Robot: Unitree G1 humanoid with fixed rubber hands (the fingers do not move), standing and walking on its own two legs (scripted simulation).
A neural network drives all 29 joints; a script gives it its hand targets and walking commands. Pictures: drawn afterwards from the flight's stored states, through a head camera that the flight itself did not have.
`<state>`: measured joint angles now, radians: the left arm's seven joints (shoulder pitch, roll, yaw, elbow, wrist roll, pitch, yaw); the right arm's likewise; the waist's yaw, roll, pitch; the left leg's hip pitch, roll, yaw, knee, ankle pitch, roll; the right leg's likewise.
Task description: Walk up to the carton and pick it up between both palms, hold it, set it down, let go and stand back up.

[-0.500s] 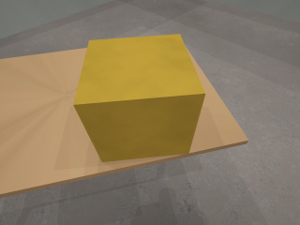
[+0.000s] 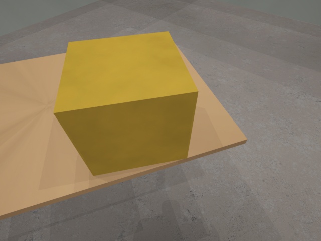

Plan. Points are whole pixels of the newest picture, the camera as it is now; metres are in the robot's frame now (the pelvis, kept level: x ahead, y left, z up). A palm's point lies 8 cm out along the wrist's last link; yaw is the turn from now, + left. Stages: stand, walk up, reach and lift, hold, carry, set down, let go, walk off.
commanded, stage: walk up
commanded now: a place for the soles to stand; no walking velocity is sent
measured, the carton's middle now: (131, 103) +0.46 +0.09 +0.10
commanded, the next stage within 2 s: reach and lift in 0.30 s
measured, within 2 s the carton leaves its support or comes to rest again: neither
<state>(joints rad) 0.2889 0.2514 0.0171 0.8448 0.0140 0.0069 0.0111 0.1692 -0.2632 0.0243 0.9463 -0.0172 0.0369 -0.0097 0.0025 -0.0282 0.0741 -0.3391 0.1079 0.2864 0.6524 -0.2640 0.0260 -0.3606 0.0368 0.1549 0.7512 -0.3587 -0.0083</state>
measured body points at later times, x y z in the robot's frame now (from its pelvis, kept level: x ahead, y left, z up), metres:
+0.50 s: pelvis -0.01 +0.00 -0.01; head +0.06 +0.01 +0.43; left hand +0.18 +0.24 -0.13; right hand +0.14 -0.27 -0.13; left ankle +0.06 +0.11 -0.72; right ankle +0.03 -0.13 -0.72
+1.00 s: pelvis +0.04 +0.00 +0.02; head +0.06 +0.01 +0.47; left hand +0.21 +0.25 -0.06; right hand +0.20 -0.23 -0.07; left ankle +0.05 +0.11 -0.72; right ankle +0.03 -0.12 -0.72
